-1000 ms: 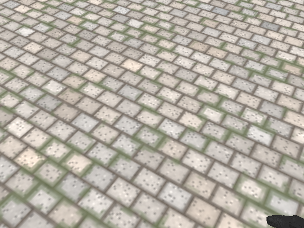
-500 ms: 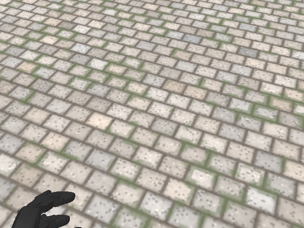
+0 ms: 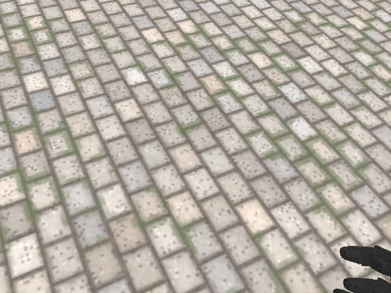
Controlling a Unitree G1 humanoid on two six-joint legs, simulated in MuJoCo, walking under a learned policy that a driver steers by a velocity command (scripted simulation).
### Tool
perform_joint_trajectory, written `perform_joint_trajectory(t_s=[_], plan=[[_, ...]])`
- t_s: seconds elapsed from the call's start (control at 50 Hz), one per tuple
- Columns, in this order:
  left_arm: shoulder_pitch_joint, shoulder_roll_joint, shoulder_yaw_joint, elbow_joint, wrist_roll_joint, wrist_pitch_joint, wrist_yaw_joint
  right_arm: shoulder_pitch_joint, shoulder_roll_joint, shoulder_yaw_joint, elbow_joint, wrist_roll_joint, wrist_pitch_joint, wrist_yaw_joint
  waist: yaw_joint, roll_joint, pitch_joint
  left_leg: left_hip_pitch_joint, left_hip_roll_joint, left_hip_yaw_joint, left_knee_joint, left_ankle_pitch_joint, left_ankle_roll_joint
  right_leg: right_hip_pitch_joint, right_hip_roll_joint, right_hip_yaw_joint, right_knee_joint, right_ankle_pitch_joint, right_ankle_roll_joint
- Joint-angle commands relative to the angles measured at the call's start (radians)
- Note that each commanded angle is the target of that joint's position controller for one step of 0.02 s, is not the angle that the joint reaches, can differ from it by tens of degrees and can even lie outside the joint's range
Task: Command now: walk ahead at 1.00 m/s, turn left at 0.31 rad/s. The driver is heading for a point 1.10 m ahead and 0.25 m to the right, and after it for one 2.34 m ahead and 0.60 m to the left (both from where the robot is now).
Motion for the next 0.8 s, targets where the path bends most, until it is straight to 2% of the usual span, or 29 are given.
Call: perform_joint_trajectory(t_s=[0.02,0.04,0.06,0.08,0.1,0.12,0.14,0.16,0.18,0.2,0.24,0.28,0.36,0.42,0.46,0.5,0.52,0.54,0.56,0.58,0.6,0.62,0.64,0.66,0.68,0.7,0.74,0.76,0.8], plan=[[-0.069,0.238,0.039,-0.055,-0.016,0.001,0.002,0.000,-0.087,-0.032,-0.073,0.000,-0.017,0.005,-0.172,-0.076,0.068,0.266,-0.122,0.072,-0.109,-0.127,0.055,-0.154,-0.286,0.082,0.055,1.231,-0.221],[-0.072,0.255,0.038,-0.039,-0.012,0.013,0.004,0.139,-0.140,-0.059,-0.046,0.000,-0.011,-0.003,-0.260,-0.119,-0.017,0.443,-0.141,0.061,-0.139,-0.164,0.081,-0.160,-0.299,0.098,0.227,1.373,-0.225],[-0.121,0.245,0.027,-0.035,-0.011,0.023,0.008,0.404,-0.187,-0.092,0.035,0.002,-0.001,-0.022,-0.409,-0.110,-0.135,0.793,-0.143,0.056,-0.207,-0.087,0.101,-0.312,-0.259,0.089,0.501,1.361,-0.206],[-0.067,0.108,-0.014,-0.053,0.004,0.016,0.005,0.536,-0.254,-0.102,0.097,-0.002,0.005,-0.046,-0.376,0.073,-0.259,1.166,0.045,-0.216,-0.118,-0.182,0.088,-0.645,-0.146,0.149,0.918,0.470,-0.167],[0.071,-0.015,-0.051,-0.080,-0.044,-0.021,-0.005,0.492,-0.300,-0.090,0.074,-0.037,-0.021,-0.041,-0.238,0.329,-0.471,1.283,0.263,-0.761,-0.389,-0.650,0.185,-0.868,0.038,0.362,1.230,-0.099,-0.162],[-0.076,0.108,-0.021,-0.095,-0.082,-0.043,-0.003,0.470,-0.181,-0.068,0.079,-0.042,-0.044,-0.029,-0.298,0.161,-0.377,1.149,0.256,-0.792,-0.540,-0.778,0.124,-0.938,0.005,0.456,1.279,-0.040,-0.175],[-0.165,0.101,-0.014,-0.132,-0.097,-0.046,0.000,0.426,-0.152,-0.058,0.098,-0.040,-0.061,-0.025,-0.271,0.124,-0.182,0.987,0.257,-0.684,-0.571,-0.701,0.113,-1.010,-0.019,0.429,1.262,0.029,-0.171],[-0.188,0.068,-0.022,-0.135,-0.074,-0.040,0.008,0.360,-0.136,-0.054,0.114,-0.038,-0.077,-0.021,-0.215,0.030,-0.089,0.835,0.241,-0.574,-0.585,-0.564,0.094,-0.993,-0.074,0.423,1.207,0.101,-0.167],[-0.165,0.056,-0.016,-0.120,-0.045,-0.023,0.010,0.291,-0.087,-0.045,0.124,-0.048,-0.090,-0.018,-0.157,0.026,-0.050,0.718,0.193,-0.445,-0.580,-0.471,0.063,-0.936,-0.122,0.422,1.157,0.179,-0.164],[-0.097,0.042,-0.013,-0.095,-0.049,0.001,0.002,0.252,-0.049,-0.038,0.132,-0.059,-0.099,-0.019,-0.112,0.076,-0.054,0.637,0.176,-0.351,-0.590,-0.395,0.039,-0.862,-0.155,0.435,1.145,0.238,-0.156],[-0.072,0.025,-0.005,-0.070,-0.057,0.041,-0.008,0.225,-0.013,-0.035,0.161,-0.042,-0.112,-0.023,-0.089,0.075,-0.027,0.580,0.147,-0.200,-0.642,-0.269,0.002,-0.842,-0.183,0.425,1.111,0.271,-0.140],[-0.139,0.004,-0.007,-0.085,-0.057,0.064,-0.009,0.227,-0.030,-0.041,0.187,-0.042,-0.118,-0.034,-0.096,0.048,0.042,0.555,0.132,-0.077,-0.683,-0.155,-0.029,-0.917,-0.185,0.418,1.071,0.333,-0.128],[-0.280,0.011,-0.009,-0.128,-0.049,0.055,-0.024,0.258,-0.030,-0.035,0.209,-0.060,-0.116,-0.062,-0.123,0.022,0.123,0.605,0.062,0.124,-0.732,0.033,-0.062,-1.011,-0.122,0.333,0.856,0.533,-0.135],[-0.357,0.008,-0.015,-0.165,-0.040,0.040,-0.056,0.296,-0.073,-0.036,0.220,-0.058,-0.106,-0.084,-0.141,-0.016,0.141,0.718,0.078,0.205,-0.735,0.220,-0.091,-1.025,-0.086,0.238,0.692,0.626,-0.156],[-0.378,0.022,-0.010,-0.195,-0.043,0.029,-0.081,0.292,-0.117,-0.039,0.214,-0.061,-0.087,-0.098,-0.125,-0.002,0.118,0.780,0.077,0.256,-0.663,0.568,-0.129,-0.935,-0.025,0.133,0.578,0.607,-0.187],[-0.314,0.053,0.008,-0.208,-0.056,0.037,-0.090,0.301,-0.184,-0.054,0.213,-0.055,-0.062,-0.119,-0.065,0.074,0.023,0.863,0.098,0.271,-0.485,1.040,-0.145,-0.779,0.055,0.041,0.569,0.555,-0.207],[-0.209,0.085,0.024,-0.193,-0.061,0.057,-0.084,0.266,-0.222,-0.065,0.201,-0.041,-0.049,-0.126,0.005,0.131,-0.029,0.864,0.125,0.263,-0.358,1.227,-0.135,-0.656,0.082,0.033,0.598,0.472,-0.220],[-0.003,0.153,0.057,-0.150,-0.059,0.085,-0.073,0.187,-0.243,-0.072,0.178,-0.033,-0.043,-0.120,0.121,0.157,-0.103,0.795,0.146,0.239,-0.143,1.305,-0.114,-0.441,0.085,0.072,0.634,0.382,-0.257],[0.259,0.223,0.093,-0.079,-0.052,0.107,-0.052,0.085,-0.224,-0.068,0.148,-0.022,-0.053,-0.101,0.241,0.119,-0.173,0.620,0.116,0.195,0.191,1.136,-0.088,-0.142,0.050,0.184,0.585,0.368,-0.310],[0.320,0.160,0.069,-0.016,-0.042,0.114,-0.037,-0.006,-0.046,-0.020,0.136,-0.011,-0.084,-0.060,0.235,-0.193,-0.030,0.350,-0.115,0.190,0.735,-0.082,-0.092,-0.102,0.022,0.263,0.470,0.432,-0.355],[0.164,0.109,0.031,-0.061,0.005,0.081,-0.052,0.106,0.115,0.024,0.062,-0.010,-0.130,-0.039,0.003,-0.424,-0.026,0.007,-0.233,-0.012,1.000,-0.585,-0.090,-0.049,0.006,0.611,0.442,0.423,-0.461],[0.056,0.066,0.015,-0.127,0.030,0.044,-0.057,0.167,0.066,0.036,0.004,0.002,-0.168,-0.026,-0.061,-0.341,-0.173,-0.120,-0.220,-0.181,0.991,-0.536,-0.043,-0.008,-0.153,1.031,0.181,-0.025,-0.572],[0.026,0.044,0.017,-0.162,0.018,0.023,-0.065,0.090,-0.032,0.018,-0.009,0.012,-0.183,-0.023,-0.059,-0.099,-0.129,-0.100,-0.171,-0.195,0.857,-0.446,0.004,-0.099,-0.181,1.119,0.033,-0.214,-0.519],[-0.049,0.054,0.018,-0.182,0.008,0.004,-0.070,0.077,-0.044,0.009,-0.011,0.003,-0.176,-0.029,-0.129,0.104,-0.047,-0.050,-0.126,-0.197,0.712,-0.354,0.004,-0.275,-0.181,1.105,-0.002,-0.278,-0.476],[-0.122,0.078,0.022,-0.205,0.003,-0.012,-0.067,0.097,-0.035,0.012,0.000,-0.019,-0.158,-0.041,-0.175,0.157,-0.015,0.018,-0.091,-0.213,0.622,-0.309,-0.026,-0.413,-0.152,1.074,0.013,-0.224,-0.467],[-0.167,0.100,0.026,-0.224,0.001,-0.017,-0.054,0.110,-0.050,0.006,0.011,-0.035,-0.139,-0.051,-0.192,0.159,0.007,0.076,-0.069,-0.219,0.552,-0.288,-0.064,-0.510,-0.107,1.000,0.014,-0.127,-0.461],[-0.171,0.070,0.018,-0.232,-0.004,-0.017,-0.029,0.100,-0.078,-0.006,0.015,-0.037,-0.112,-0.074,-0.188,0.130,0.022,0.143,-0.029,-0.205,0.380,-0.269,-0.122,-0.615,-0.039,0.854,0.002,-0.001,-0.445],[-0.147,0.059,0.015,-0.227,-0.011,-0.017,-0.015,0.035,-0.067,-0.001,-0.008,-0.045,-0.106,-0.082,-0.155,0.110,0.041,0.160,-0.024,-0.184,0.263,-0.223,-0.145,-0.649,-0.011,0.793,-0.002,0.071,-0.441],[-0.114,0.042,0.013,-0.209,-0.025,-0.003,0.010,-0.103,-0.007,0.016,-0.057,-0.053,-0.103,-0.084,-0.086,0.039,0.055,0.221,-0.043,-0.133,0.009,-0.043,-0.178,-0.688,0.050,0.664,0.021,0.174,-0.400]])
